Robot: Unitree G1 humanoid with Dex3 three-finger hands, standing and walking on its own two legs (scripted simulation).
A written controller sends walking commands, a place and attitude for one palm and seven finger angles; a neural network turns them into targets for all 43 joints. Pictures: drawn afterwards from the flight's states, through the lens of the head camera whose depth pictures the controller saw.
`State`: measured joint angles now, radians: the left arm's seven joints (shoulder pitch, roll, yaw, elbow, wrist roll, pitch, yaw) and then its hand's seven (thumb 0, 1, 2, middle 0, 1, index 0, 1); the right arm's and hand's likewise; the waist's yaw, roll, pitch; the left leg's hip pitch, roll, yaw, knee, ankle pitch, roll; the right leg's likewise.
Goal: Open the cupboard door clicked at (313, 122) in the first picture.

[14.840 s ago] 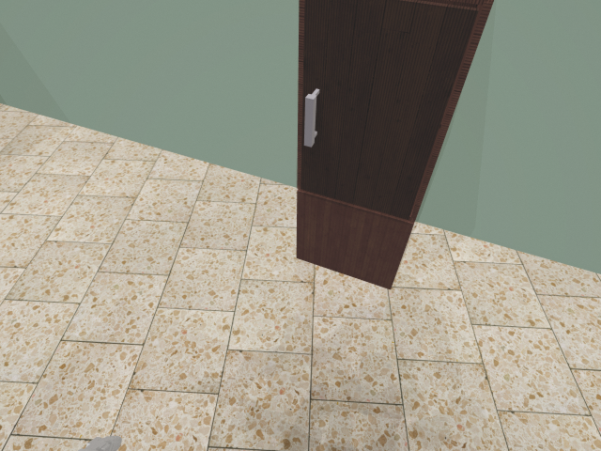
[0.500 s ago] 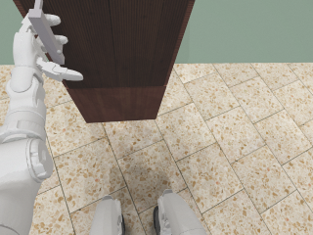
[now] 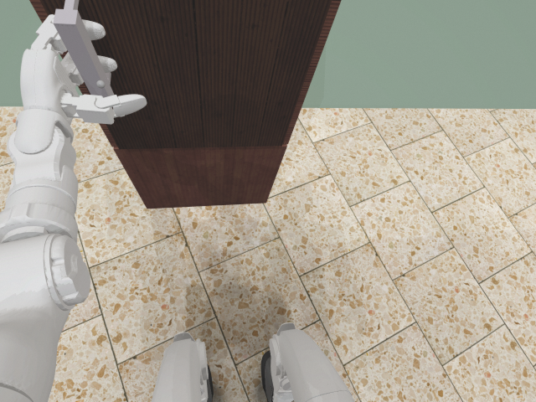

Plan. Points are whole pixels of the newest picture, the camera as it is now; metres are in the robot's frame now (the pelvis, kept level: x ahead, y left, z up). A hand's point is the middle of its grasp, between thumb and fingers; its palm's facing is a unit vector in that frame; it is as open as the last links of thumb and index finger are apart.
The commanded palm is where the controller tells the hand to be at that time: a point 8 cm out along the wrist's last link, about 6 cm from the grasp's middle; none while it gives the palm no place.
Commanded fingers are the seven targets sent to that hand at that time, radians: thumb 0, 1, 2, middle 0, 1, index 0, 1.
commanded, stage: close the thumb around the handle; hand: left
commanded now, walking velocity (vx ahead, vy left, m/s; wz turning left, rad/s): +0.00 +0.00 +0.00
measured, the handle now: (90, 53) +0.60 +0.19 +0.06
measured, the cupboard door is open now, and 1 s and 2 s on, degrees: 0 16 47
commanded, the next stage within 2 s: pull the door open along its arc in 0.40 s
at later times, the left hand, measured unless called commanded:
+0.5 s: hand (107, 84) +0.55 +0.17 +0.06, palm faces +0.01 -1.00 -0.01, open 5.8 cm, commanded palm +0.53 +0.20 +0.06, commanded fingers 0.00 0.90 0.90 -0.40 -1.35 -0.40 -1.35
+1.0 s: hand (122, 144) +0.45 +0.15 +0.06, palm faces +0.00 -1.00 +0.02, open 6.1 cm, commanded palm +0.41 +0.20 +0.06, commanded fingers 0.00 0.90 0.90 -0.40 -1.35 -0.40 -1.35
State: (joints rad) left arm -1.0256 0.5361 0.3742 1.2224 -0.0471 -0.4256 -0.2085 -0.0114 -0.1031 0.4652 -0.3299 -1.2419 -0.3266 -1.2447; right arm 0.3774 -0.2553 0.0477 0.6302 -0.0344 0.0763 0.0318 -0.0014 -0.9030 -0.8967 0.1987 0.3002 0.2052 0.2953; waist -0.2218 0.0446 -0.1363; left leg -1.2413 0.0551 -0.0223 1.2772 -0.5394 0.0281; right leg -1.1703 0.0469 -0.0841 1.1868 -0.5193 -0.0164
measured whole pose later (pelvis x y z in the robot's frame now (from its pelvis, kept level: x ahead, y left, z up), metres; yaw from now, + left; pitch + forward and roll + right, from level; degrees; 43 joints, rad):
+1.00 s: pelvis +0.02 -0.01 +0.03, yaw +0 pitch +24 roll -2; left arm -0.47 0.26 0.25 0.74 -0.16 -0.44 -0.14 0.01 0.69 0.71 -0.34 -1.33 -0.35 -1.34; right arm 0.36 -0.24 0.00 0.56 0.00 0.09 0.05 0.00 -0.90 -0.90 0.20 0.30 0.20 0.30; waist -0.12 0.03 -0.18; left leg -1.02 0.05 0.03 1.13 -0.53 0.02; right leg -0.98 0.05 -0.03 1.08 -0.52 -0.02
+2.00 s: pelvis +0.01 -0.06 +0.03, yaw +6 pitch +18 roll +2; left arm -0.09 -0.12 -0.18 0.42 0.11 -0.43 0.57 0.01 0.30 0.64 -0.36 -1.29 -0.36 -1.29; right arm 0.17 -0.18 -0.02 0.61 -0.09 -0.03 0.02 0.01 -0.90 -0.90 0.20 0.30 0.20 0.29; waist -0.02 0.03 -0.18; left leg -0.94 0.01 -0.03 1.12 -0.49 -0.05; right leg -0.92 0.01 -0.09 1.16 -0.56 -0.09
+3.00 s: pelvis +0.00 -0.02 +0.02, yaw +4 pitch +17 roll +0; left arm 0.05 -0.02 -0.25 0.25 0.00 -0.43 0.13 -0.01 -0.50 0.30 -0.15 -0.31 -0.17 -0.33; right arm 0.25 -0.22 -0.01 0.49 -0.02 0.00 0.04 0.01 -0.90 -0.90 0.20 0.30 0.20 0.30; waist -0.02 0.03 -0.18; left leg -0.94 0.00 0.01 1.16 -0.51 0.00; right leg -0.92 0.00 -0.05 1.17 -0.55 -0.04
